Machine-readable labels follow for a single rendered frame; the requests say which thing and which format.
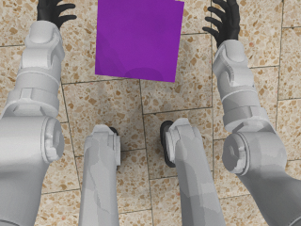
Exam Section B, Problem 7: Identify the left robot hand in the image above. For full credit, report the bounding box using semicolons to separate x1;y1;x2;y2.
37;0;77;31

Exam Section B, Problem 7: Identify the right robot shin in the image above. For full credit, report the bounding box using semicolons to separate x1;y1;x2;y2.
169;118;203;163

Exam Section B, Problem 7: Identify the carton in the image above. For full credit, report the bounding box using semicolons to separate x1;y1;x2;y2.
95;0;184;83

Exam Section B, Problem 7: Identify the robot left upper arm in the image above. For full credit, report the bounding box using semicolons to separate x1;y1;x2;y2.
0;115;65;226

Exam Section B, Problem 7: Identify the robot shin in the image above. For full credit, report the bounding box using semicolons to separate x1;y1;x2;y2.
169;118;203;163
84;124;114;159

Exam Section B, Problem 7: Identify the left robot forearm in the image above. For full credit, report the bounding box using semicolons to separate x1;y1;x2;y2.
0;20;65;120

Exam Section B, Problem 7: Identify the robot right upper arm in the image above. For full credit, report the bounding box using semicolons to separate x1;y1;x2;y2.
221;131;301;226

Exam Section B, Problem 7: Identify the left robot shin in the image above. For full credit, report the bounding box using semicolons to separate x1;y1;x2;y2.
84;124;114;159

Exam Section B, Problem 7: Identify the right robot forearm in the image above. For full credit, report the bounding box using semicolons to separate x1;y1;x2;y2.
212;40;287;166

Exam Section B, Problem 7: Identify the right robot hand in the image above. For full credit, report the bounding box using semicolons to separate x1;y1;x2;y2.
202;0;241;49

